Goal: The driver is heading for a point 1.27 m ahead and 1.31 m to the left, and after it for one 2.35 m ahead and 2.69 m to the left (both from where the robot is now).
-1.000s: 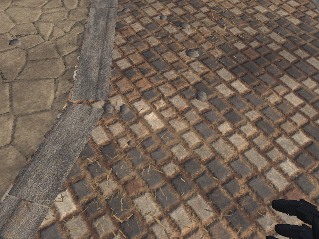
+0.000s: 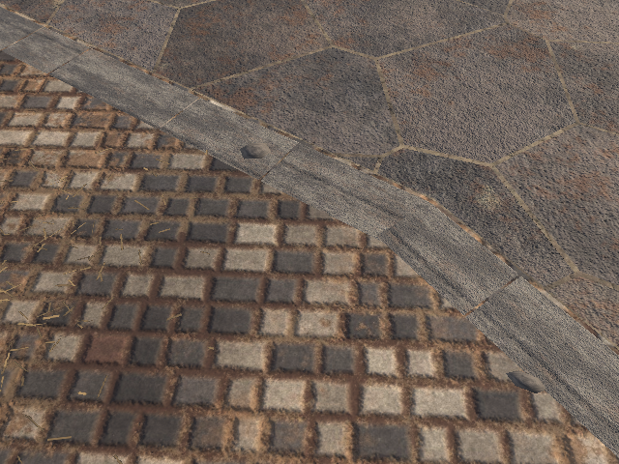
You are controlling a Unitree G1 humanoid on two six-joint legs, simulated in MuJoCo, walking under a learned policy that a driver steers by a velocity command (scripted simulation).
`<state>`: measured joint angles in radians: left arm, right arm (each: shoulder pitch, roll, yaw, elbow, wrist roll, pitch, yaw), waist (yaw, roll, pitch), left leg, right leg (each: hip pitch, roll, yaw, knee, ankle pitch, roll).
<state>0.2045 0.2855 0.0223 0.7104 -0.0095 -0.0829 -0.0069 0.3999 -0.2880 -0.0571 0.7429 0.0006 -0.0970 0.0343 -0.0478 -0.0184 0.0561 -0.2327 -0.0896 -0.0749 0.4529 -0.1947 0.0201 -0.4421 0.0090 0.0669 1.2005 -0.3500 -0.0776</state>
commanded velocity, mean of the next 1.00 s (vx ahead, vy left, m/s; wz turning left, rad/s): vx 0.64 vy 0.00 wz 0.81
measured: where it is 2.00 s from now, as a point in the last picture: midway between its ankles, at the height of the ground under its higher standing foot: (265, 373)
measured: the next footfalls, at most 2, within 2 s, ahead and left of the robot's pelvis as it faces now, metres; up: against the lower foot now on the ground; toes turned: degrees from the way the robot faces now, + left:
right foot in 0.26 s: +0.41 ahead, -0.14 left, +0.00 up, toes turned +16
left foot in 0.66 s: +0.67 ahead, +0.22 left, +0.00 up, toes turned +33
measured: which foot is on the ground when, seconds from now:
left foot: down 0.00-0.28, up 0.30-0.64, down 0.66-1.00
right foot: up 0.00-0.24, down 0.26-0.66, up 0.68-1.00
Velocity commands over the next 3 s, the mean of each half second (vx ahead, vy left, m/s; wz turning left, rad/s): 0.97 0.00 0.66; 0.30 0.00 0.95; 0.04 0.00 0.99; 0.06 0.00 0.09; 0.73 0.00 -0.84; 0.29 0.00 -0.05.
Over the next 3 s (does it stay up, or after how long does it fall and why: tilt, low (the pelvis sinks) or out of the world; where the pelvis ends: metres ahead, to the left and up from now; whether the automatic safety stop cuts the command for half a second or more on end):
stays up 1.11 0.58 0.00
